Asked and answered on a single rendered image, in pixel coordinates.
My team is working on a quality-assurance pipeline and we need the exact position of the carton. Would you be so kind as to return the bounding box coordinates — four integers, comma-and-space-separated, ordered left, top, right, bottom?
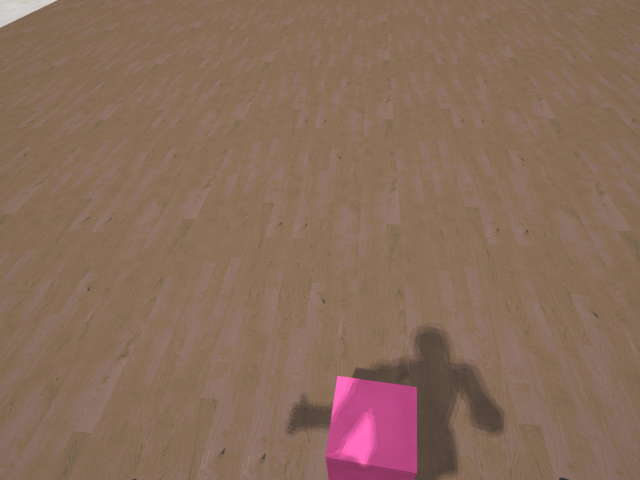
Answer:
325, 376, 417, 480

